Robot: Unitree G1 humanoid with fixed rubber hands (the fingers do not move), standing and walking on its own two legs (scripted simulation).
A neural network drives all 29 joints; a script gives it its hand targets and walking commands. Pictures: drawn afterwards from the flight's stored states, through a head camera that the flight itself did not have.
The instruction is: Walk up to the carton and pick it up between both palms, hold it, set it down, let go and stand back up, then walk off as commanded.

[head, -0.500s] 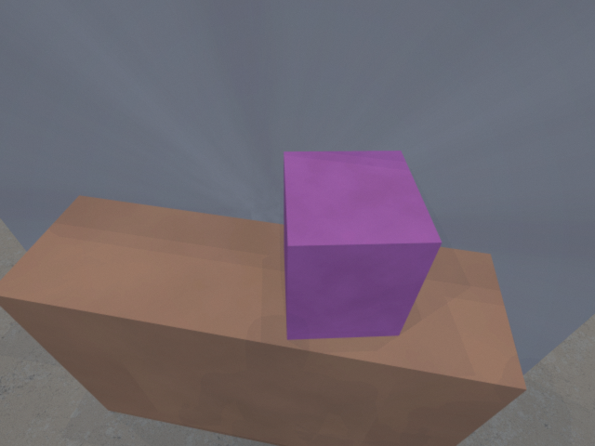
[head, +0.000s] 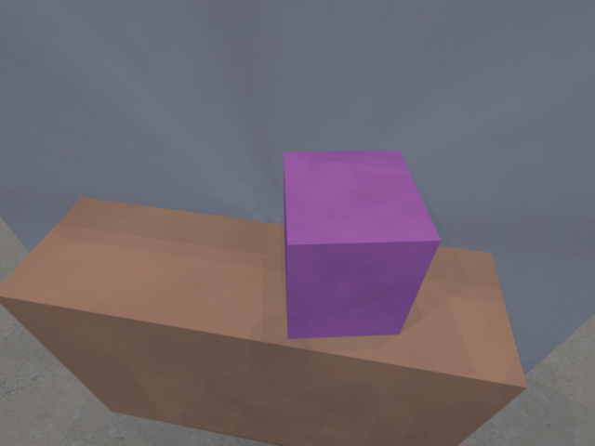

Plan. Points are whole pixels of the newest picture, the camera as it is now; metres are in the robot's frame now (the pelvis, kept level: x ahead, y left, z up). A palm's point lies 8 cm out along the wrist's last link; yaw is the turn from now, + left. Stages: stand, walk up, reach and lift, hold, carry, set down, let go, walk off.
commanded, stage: stand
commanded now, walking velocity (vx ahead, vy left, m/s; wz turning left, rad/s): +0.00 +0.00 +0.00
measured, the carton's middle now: (343, 245) +0.46 -0.01 +0.00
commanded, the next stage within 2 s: walk off in 0.36 s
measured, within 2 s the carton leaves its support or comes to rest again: neither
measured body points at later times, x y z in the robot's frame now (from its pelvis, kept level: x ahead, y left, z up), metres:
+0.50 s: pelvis +0.00 +0.00 +0.00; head -0.01 +0.01 +0.45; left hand +0.06 +0.31 -0.12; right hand +0.10 -0.29 -0.12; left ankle -0.02 +0.13 -0.74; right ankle +0.03 -0.11 -0.74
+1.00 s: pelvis -0.08 +0.05 -0.02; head -0.06 +0.09 +0.43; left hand -0.03 +0.37 -0.16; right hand +0.03 -0.25 -0.12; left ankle -0.07 +0.11 -0.74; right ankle -0.04 -0.09 -0.69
